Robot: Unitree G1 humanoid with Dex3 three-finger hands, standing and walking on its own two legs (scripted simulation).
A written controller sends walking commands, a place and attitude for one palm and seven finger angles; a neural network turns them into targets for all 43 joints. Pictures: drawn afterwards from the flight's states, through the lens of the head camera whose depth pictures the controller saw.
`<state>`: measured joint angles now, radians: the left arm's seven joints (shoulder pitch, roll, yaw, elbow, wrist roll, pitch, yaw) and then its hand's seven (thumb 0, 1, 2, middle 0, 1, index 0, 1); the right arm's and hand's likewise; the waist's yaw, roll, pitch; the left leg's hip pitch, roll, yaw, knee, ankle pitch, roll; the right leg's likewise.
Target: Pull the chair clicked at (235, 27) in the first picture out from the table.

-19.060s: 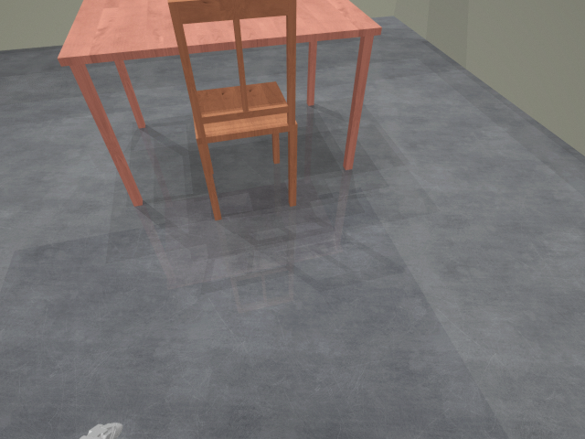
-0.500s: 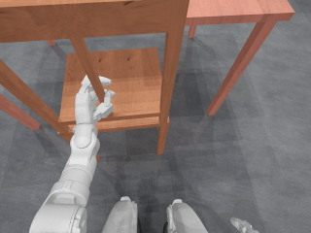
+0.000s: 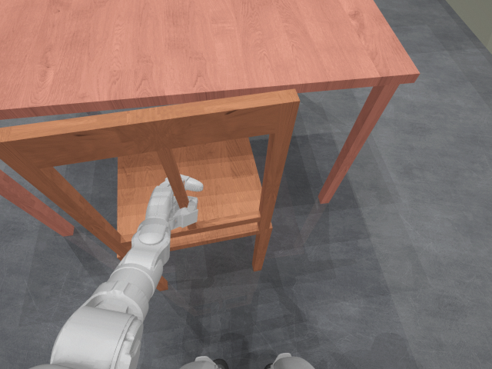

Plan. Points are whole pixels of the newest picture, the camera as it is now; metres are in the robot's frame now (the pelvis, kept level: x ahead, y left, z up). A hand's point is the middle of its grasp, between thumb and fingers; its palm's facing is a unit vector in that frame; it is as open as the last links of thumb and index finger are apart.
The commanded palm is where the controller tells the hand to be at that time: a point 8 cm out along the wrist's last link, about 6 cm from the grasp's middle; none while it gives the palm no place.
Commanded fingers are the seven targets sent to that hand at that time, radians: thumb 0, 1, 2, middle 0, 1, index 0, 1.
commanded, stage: step backward, pulling the chair out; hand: left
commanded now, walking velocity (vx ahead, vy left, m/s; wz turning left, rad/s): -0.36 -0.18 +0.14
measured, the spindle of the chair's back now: (180, 195) +0.42 +0.11 -0.05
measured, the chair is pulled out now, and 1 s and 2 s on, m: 0.07 0.17 0.20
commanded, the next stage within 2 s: none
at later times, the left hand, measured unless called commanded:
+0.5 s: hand (209, 236) +0.34 +0.05 -0.06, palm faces -0.05 -0.99 -0.15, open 5.1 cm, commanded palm +0.33 +0.11 -0.06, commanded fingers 0.00 0.90 0.90 -0.50 -1.45 -0.50 -1.45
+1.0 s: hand (205, 263) +0.29 +0.06 -0.06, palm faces -0.03 -0.98 -0.17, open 5.2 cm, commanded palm +0.30 +0.11 -0.05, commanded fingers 0.00 0.90 0.90 -0.50 -1.45 -0.50 -1.45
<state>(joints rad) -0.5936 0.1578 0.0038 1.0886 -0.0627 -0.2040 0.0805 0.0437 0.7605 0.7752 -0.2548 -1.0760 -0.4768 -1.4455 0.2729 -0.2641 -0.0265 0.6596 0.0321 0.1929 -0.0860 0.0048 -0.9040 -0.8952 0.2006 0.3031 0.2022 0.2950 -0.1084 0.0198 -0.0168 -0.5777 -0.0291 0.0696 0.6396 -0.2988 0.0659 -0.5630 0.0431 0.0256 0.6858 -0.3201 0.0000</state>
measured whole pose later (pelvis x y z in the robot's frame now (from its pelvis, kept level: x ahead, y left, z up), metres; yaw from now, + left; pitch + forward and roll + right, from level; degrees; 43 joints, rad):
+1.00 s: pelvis -0.08 -0.04 +0.00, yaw +0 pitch +6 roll +1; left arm -0.58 0.13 0.02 1.14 -0.09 -0.23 0.08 0.04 0.71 0.82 -0.28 -1.05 -0.49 -1.45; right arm 0.19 -0.19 0.02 0.79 0.05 0.00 -0.11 0.01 -0.90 -0.89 0.21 0.30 0.21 0.30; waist -0.07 0.06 0.11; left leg -0.52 0.01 0.05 0.58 -0.16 0.01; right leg -0.51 0.08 -0.01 0.63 -0.23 -0.06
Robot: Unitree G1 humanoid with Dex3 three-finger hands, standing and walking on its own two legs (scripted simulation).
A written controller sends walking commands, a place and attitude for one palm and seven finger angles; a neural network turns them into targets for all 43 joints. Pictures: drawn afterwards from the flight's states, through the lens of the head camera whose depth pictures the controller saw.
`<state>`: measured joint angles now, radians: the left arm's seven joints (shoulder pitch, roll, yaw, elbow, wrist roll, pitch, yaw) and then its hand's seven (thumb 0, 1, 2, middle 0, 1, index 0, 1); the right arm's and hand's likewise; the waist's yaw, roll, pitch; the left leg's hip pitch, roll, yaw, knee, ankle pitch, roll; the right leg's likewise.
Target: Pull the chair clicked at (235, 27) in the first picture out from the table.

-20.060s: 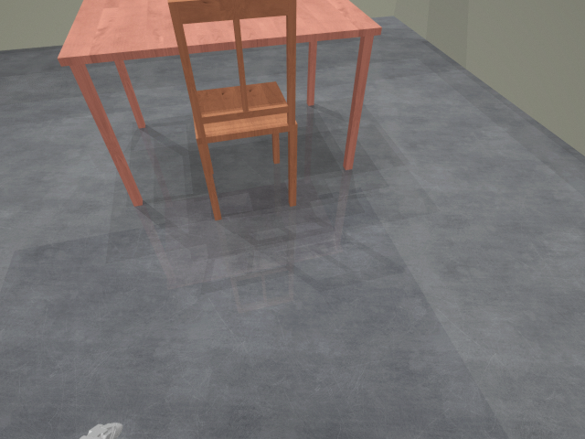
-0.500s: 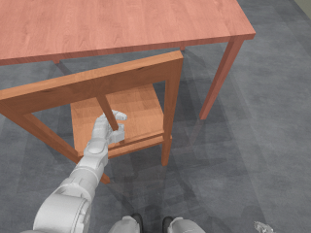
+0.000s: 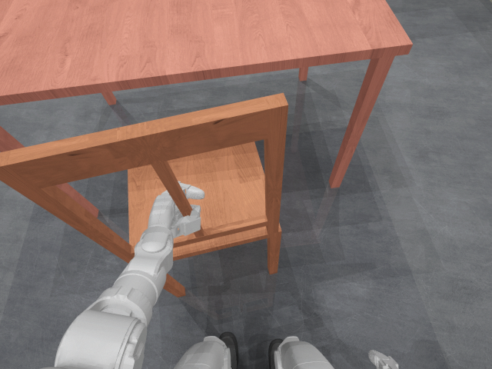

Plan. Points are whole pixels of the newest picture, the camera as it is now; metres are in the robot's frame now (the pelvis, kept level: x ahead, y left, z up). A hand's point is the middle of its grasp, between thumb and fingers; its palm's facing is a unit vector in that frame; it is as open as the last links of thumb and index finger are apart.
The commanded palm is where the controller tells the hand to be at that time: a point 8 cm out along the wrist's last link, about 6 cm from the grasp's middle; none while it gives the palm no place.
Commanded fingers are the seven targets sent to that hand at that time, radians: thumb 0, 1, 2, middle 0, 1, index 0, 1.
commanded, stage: step backward, pulling the chair out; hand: left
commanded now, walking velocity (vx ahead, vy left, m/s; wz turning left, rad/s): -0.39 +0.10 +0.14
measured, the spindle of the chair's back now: (183, 204) +0.40 +0.12 -0.05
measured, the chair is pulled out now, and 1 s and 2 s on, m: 0.17 0.20 0.20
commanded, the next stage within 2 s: none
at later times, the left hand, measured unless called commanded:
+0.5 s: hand (193, 225) +0.36 +0.10 -0.06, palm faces -0.09 -0.98 -0.18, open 5.1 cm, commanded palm +0.35 +0.16 -0.05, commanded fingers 0.00 0.90 0.90 -0.50 -1.45 -0.50 -1.45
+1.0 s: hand (191, 232) +0.35 +0.11 -0.06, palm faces -0.04 -0.98 -0.21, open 5.3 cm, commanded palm +0.34 +0.16 -0.05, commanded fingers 0.00 0.90 0.90 -0.50 -1.45 -0.50 -1.45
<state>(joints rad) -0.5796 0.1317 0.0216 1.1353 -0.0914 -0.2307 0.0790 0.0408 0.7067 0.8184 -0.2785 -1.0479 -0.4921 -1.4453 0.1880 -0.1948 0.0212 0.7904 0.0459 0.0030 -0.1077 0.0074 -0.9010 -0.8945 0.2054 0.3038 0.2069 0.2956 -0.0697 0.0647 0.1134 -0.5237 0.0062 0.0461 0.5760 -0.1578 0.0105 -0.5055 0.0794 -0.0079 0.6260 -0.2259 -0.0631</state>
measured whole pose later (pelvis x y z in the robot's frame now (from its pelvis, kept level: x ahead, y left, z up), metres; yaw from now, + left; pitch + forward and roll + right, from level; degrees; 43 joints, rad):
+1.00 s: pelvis -0.04 +0.00 +0.00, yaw +2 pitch +9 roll +0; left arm -0.58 0.17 0.00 1.08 -0.06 -0.20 0.12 0.04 0.69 0.82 -0.28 -1.13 -0.49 -1.45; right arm 0.20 -0.30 0.00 0.73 0.09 0.07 -0.11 0.01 -0.90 -0.89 0.20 0.30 0.20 0.30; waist -0.10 0.03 0.08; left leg -0.51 -0.05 -0.02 0.59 -0.23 0.02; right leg -0.56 0.07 -0.04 0.51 -0.11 -0.06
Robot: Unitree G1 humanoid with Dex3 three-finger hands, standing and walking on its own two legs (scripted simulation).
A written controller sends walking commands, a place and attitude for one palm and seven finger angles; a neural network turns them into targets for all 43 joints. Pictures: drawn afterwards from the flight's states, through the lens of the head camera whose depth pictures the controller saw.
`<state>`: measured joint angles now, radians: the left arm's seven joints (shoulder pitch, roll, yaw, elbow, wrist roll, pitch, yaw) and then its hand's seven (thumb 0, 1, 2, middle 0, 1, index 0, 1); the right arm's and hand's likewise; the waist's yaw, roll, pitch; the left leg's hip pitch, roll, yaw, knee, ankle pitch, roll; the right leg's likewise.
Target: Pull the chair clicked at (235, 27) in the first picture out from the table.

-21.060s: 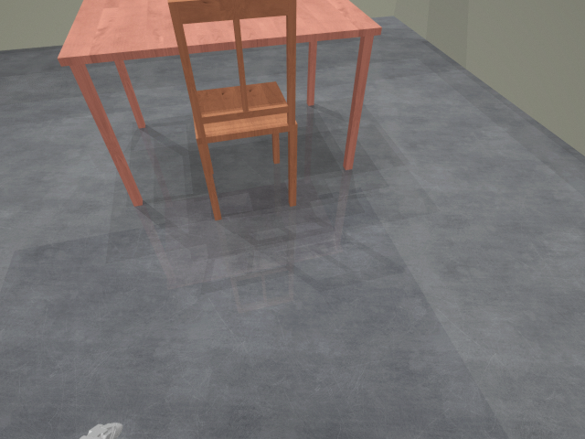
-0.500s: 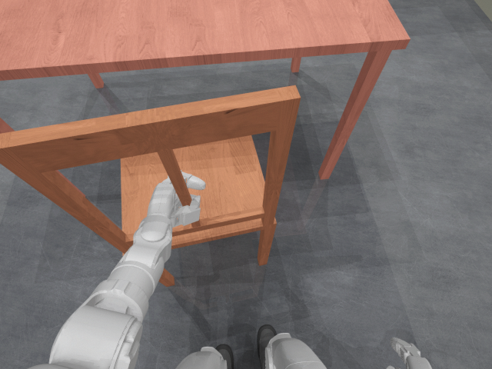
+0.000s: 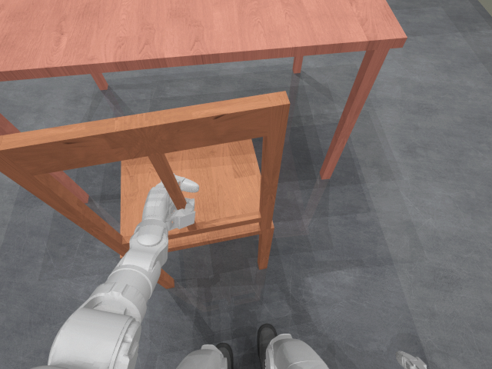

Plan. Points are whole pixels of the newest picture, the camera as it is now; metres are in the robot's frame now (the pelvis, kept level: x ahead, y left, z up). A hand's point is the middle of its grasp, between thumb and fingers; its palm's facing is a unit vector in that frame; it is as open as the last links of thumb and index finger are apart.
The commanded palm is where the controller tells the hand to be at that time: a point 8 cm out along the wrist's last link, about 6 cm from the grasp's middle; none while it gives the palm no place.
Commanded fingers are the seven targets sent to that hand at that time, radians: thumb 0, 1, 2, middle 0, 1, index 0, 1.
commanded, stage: step backward, pulling the chair out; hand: left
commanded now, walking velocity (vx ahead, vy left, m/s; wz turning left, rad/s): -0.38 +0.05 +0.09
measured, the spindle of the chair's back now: (177, 197) +0.41 +0.12 -0.05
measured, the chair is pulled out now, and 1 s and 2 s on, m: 0.20 0.20 0.21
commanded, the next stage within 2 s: stop walking, hand still on the chair in 1.24 s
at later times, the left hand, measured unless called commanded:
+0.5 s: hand (189, 213) +0.38 +0.10 -0.06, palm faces -0.09 -0.97 -0.21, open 5.3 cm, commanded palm +0.39 +0.15 -0.05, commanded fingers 0.00 0.90 0.90 -0.50 -1.45 -0.50 -1.45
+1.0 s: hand (188, 213) +0.38 +0.10 -0.06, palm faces -0.10 -0.97 -0.20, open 5.2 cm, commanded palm +0.39 +0.15 -0.06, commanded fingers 0.00 0.90 0.90 -0.50 -1.45 -0.50 -1.45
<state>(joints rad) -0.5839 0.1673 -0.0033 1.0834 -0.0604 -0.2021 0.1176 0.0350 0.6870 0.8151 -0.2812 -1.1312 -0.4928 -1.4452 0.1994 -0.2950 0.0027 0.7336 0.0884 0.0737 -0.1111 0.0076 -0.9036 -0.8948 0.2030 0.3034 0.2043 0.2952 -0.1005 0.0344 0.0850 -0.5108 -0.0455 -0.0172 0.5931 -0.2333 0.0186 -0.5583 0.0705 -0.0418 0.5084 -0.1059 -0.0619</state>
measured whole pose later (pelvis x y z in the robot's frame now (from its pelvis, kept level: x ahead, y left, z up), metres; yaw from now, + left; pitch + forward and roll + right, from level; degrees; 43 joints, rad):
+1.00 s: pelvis +0.01 +0.00 +0.00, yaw +0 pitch +10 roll +1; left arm -0.56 0.18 -0.04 1.08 -0.06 -0.20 0.10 0.03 0.70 0.78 -0.25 -1.18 -0.49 -1.45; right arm 0.21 -0.28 0.00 0.74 0.09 0.08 -0.13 0.01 -0.90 -0.90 0.20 0.30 0.20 0.29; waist -0.09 0.00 0.04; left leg -0.51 -0.06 0.00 0.57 -0.23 0.03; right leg -0.58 0.06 -0.02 0.53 -0.12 -0.04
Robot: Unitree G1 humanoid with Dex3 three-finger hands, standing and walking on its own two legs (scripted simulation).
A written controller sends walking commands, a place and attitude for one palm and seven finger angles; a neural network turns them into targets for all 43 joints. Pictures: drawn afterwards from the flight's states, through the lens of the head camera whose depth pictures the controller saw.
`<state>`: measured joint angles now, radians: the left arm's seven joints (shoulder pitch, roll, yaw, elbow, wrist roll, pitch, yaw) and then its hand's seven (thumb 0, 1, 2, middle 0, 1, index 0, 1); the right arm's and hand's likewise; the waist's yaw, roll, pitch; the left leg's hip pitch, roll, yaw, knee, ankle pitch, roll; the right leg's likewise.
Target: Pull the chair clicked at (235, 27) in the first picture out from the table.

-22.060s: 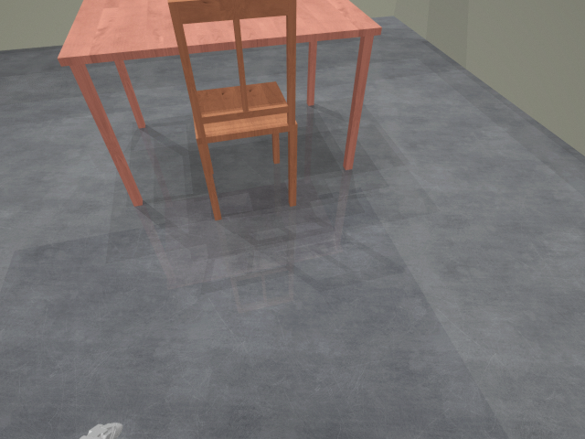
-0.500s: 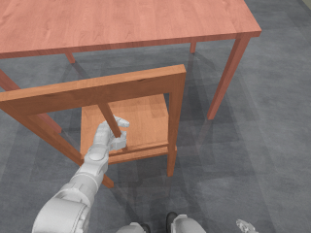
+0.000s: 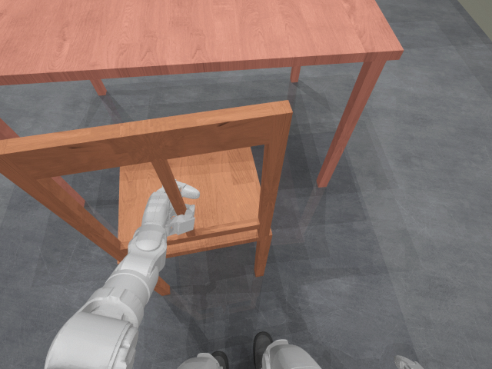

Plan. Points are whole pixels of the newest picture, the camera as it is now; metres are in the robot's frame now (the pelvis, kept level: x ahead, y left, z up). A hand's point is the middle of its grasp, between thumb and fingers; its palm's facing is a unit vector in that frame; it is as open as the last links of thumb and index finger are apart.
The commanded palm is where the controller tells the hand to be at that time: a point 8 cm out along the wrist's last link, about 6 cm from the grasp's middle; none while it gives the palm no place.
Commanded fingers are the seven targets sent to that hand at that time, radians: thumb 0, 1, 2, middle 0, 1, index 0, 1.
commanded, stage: step backward, pulling the chair out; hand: left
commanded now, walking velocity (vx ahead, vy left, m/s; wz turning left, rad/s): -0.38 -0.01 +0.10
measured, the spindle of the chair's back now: (178, 203) +0.41 +0.12 -0.05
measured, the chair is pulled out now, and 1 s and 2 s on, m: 0.20 0.21 0.21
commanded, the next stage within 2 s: stop walking, hand still on the chair in 0.24 s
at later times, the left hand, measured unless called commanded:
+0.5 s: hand (189, 220) +0.37 +0.10 -0.06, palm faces -0.06 -0.98 -0.20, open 5.3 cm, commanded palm +0.36 +0.15 -0.04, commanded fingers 0.00 0.90 0.90 -0.50 -1.45 -0.50 -1.45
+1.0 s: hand (188, 220) +0.37 +0.10 -0.06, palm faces -0.11 -0.98 -0.16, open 5.4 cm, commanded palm +0.36 +0.15 -0.04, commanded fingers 0.00 0.90 0.90 -0.50 -1.45 -0.50 -1.45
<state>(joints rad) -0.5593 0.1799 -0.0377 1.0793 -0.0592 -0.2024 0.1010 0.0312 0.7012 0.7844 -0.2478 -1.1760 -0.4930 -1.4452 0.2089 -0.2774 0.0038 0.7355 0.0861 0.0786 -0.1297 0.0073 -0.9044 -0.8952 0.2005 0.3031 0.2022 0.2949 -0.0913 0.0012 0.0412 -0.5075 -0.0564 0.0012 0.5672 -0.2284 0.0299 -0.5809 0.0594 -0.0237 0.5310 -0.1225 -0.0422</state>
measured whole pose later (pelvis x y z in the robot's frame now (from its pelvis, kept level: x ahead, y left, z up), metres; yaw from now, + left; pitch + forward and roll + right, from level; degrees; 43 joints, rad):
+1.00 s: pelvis +0.08 +0.01 +0.01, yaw +1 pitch +4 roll +0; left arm -0.26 0.08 -0.13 0.88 -0.04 -0.07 0.08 0.08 0.68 0.80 -0.20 -1.18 -0.49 -1.44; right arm 0.19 -0.22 0.04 0.64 0.05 0.13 -0.12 0.01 -0.90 -0.89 0.20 0.30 0.20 0.30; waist -0.03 0.05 -0.01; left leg -0.21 -0.05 -0.03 0.45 -0.31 0.04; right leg -0.29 0.07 -0.04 0.44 -0.23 -0.06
